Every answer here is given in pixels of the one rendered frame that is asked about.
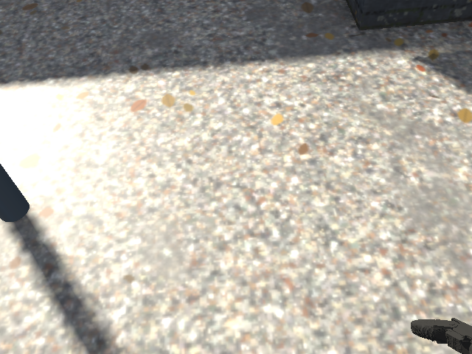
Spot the robot right hand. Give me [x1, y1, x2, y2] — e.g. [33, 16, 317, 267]
[411, 318, 472, 354]

